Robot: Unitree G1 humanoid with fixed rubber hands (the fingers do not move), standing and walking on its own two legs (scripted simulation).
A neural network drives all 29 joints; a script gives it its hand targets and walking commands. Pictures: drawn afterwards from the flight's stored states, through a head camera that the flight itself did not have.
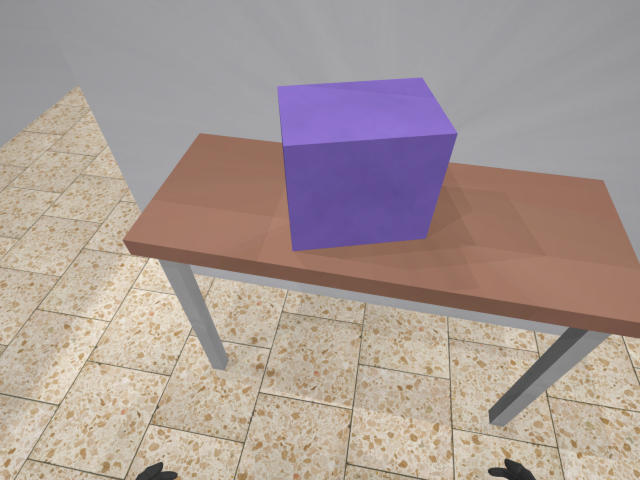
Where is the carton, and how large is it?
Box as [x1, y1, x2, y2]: [277, 78, 457, 250]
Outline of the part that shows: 422,78 277,86 292,250 425,238 457,133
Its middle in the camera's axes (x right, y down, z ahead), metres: +0.07 -0.14 +0.73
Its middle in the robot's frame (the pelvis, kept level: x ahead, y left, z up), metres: +0.65 -0.05 +0.02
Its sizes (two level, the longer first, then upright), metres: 0.265 0.183 0.239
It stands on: a table, 0.67 m high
